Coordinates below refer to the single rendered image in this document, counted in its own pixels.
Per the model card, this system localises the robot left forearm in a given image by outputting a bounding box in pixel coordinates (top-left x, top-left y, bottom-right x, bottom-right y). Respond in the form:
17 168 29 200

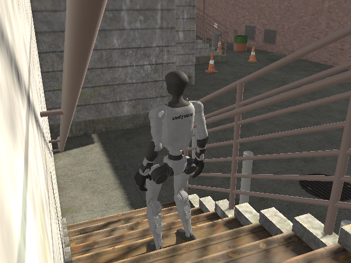
139 141 158 176

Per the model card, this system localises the robot right hand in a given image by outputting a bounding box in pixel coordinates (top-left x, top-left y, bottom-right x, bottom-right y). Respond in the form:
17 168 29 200
192 158 204 178

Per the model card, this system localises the robot right forearm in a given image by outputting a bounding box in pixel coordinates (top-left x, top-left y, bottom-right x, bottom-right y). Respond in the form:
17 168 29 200
195 137 208 161

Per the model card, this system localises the robot left hand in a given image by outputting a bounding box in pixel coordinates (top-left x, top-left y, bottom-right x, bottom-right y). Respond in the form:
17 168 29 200
134 171 152 191

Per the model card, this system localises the robot thigh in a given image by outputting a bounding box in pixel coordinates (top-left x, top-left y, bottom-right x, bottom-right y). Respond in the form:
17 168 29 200
174 156 196 205
145 164 169 215

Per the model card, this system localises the right robot upper arm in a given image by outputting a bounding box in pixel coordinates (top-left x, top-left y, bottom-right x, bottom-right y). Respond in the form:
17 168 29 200
190 101 208 140

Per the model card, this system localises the left robot upper arm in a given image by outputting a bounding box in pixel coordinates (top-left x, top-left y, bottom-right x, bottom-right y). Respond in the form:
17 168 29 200
149 106 166 151

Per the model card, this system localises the robot left thigh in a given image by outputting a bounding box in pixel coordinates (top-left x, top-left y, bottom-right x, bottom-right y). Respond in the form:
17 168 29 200
145 164 169 215

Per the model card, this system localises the robot right thigh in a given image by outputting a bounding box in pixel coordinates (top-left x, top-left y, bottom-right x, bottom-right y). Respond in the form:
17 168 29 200
174 156 196 205

